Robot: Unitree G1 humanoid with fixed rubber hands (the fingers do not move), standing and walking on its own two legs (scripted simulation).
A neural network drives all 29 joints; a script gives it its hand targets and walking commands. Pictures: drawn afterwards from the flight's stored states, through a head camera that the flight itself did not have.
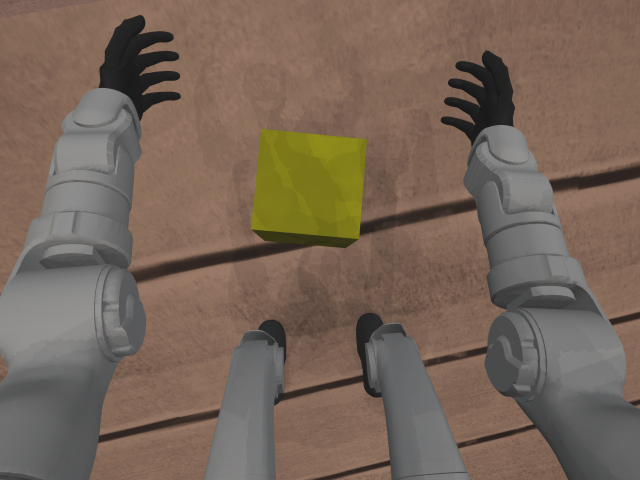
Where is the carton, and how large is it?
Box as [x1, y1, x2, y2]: [251, 129, 366, 247]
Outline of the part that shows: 261,129 251,229 264,240 345,247 358,239 366,139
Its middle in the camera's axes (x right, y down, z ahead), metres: -0.02 -0.11 +0.87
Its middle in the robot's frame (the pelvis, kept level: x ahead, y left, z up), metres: +0.51 +0.00 -0.52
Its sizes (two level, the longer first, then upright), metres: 0.210 0.200 0.250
